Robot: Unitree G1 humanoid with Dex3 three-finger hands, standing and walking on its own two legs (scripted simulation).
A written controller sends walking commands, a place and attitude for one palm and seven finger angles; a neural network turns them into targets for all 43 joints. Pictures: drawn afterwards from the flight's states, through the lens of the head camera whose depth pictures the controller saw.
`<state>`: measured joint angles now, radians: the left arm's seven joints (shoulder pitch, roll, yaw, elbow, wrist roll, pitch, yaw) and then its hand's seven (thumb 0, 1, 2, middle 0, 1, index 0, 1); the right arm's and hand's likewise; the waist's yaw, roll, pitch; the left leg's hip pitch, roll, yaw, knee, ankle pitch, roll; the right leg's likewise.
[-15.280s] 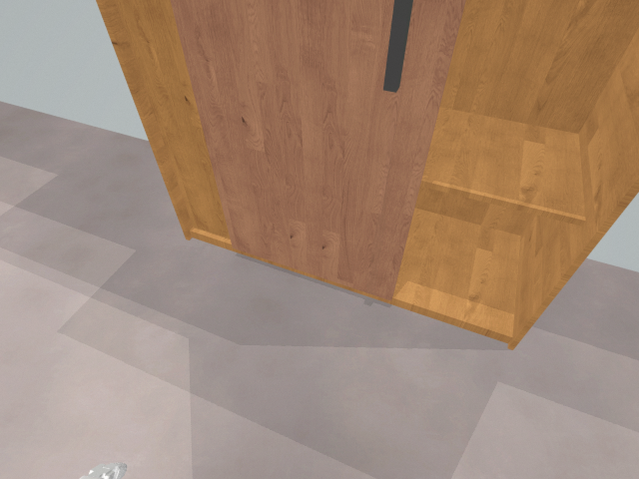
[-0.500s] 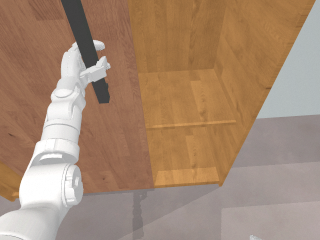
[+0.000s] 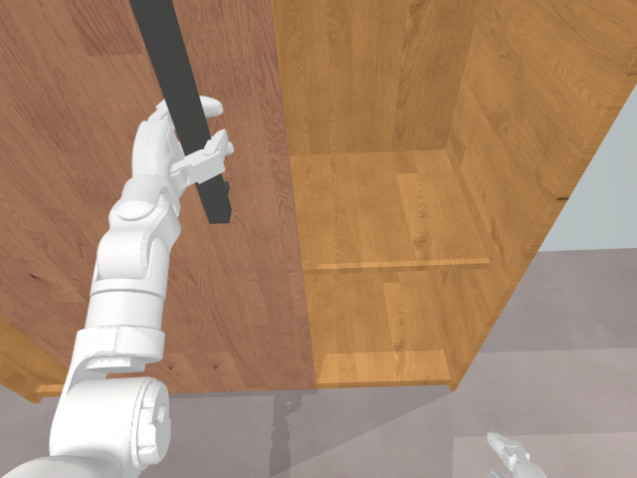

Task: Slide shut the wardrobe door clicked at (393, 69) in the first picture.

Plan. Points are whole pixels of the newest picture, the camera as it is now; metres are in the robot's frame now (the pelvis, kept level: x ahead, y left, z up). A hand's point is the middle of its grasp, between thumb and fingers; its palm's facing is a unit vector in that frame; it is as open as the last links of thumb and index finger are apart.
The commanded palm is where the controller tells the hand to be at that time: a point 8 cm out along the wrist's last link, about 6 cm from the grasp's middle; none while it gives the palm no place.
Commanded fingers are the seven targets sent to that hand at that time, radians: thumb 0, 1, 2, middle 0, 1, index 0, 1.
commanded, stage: tug the door sideways, standing still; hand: left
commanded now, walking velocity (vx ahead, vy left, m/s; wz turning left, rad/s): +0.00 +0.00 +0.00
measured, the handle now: (194, 111) +0.47 +0.15 +0.25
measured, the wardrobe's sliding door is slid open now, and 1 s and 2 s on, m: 0.42 0.37 0.22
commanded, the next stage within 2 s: step sideways, sliding the door along in 0.56 s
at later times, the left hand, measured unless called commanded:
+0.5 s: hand (223, 153) +0.43 +0.12 +0.21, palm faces +0.10 -0.99 -0.02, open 5.7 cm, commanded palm +0.41 +0.11 +0.22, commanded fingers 0.00 0.90 0.90 -0.45 -1.40 -0.45 -1.40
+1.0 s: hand (258, 155) +0.43 +0.08 +0.21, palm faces +0.05 -0.99 -0.13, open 6.5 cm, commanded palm +0.42 +0.11 +0.22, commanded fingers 0.00 0.90 0.90 -0.45 -1.40 -0.45 -1.40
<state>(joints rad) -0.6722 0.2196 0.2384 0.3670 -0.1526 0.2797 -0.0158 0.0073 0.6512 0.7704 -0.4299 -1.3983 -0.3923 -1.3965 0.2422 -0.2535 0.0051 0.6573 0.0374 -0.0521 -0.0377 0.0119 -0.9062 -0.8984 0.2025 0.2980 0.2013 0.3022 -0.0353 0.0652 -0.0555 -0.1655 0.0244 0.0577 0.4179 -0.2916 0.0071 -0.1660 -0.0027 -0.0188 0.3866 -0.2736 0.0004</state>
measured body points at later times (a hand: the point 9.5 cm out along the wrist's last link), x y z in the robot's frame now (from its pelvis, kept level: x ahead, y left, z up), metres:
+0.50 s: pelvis -0.02 +0.01 +0.00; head +0.00 -0.01 +0.45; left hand +0.42 +0.17 +0.22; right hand +0.11 -0.21 -0.13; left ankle -0.06 +0.11 -0.74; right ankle -0.05 -0.12 -0.74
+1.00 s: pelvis -0.05 -0.02 -0.02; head +0.02 -0.05 +0.42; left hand +0.42 +0.13 +0.22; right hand +0.07 -0.25 -0.16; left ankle -0.06 +0.11 -0.74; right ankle -0.04 -0.11 -0.74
